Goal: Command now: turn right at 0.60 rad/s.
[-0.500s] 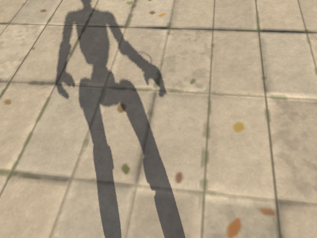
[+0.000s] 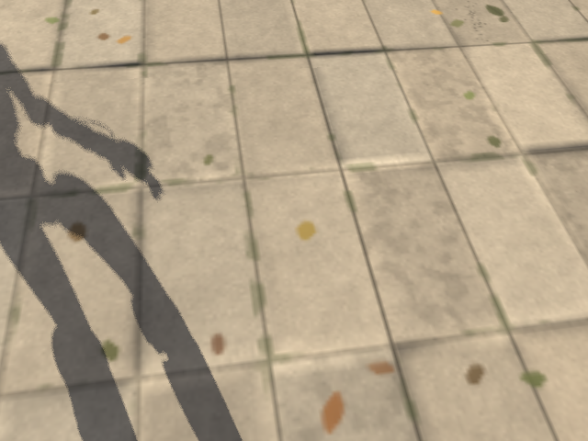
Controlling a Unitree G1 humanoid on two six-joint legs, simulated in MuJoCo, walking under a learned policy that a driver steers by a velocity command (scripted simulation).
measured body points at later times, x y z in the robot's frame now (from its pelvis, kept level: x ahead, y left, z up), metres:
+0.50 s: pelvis -0.01 -0.05 +0.00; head +0.03 -0.10 +0.45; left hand +0.22 +0.18 -0.06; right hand +0.05 -0.38 -0.11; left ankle +0.01 +0.10 -0.65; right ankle -0.02 -0.15 -0.74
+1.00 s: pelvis +0.01 -0.05 -0.01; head +0.04 -0.05 +0.44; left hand +0.21 +0.20 -0.11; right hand +0.10 -0.36 -0.11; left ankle +0.06 +0.08 -0.74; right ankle -0.02 -0.15 -0.74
